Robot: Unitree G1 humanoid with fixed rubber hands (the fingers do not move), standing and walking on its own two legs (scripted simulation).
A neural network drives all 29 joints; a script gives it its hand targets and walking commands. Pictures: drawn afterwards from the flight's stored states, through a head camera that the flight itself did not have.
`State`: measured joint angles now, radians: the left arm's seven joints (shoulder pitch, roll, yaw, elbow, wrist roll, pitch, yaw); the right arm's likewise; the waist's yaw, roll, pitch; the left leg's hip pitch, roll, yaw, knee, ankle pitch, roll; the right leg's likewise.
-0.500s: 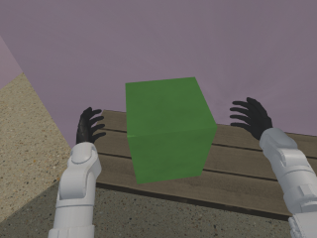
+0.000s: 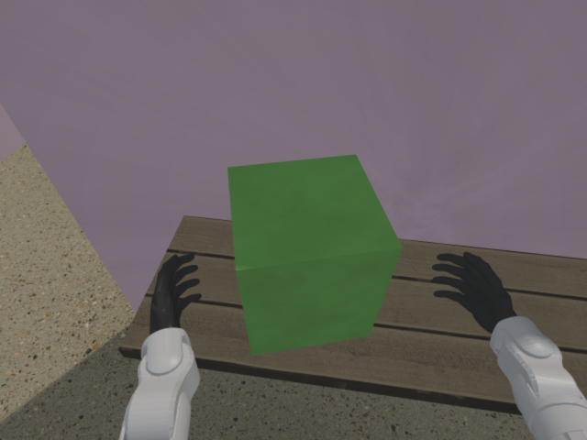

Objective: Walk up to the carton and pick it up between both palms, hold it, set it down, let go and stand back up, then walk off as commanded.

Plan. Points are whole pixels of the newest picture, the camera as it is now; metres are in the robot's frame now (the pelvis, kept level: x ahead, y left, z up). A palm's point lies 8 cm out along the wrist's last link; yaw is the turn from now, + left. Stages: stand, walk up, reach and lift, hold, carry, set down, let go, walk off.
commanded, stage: set down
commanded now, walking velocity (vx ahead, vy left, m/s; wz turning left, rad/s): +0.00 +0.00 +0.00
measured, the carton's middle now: (302, 256) +0.42 +0.03 +0.00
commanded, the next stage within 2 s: let go in 1.98 s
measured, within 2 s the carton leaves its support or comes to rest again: neither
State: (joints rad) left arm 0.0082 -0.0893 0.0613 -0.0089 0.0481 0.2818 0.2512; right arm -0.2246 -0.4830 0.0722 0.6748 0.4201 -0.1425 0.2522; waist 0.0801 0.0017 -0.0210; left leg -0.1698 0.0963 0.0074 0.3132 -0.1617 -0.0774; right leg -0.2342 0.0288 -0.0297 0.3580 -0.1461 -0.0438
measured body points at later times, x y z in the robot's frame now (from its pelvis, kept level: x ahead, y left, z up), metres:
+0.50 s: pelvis +0.00 +0.00 +0.00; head -0.01 +0.00 +0.45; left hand +0.23 +0.18 +0.02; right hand +0.26 -0.26 -0.01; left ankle +0.00 +0.18 -0.75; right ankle +0.03 -0.09 -0.75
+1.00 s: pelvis +0.02 +0.02 +0.00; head +0.02 +0.02 +0.45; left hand +0.22 +0.19 -0.03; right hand +0.23 -0.26 -0.05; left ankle +0.00 +0.18 -0.75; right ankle +0.03 -0.09 -0.75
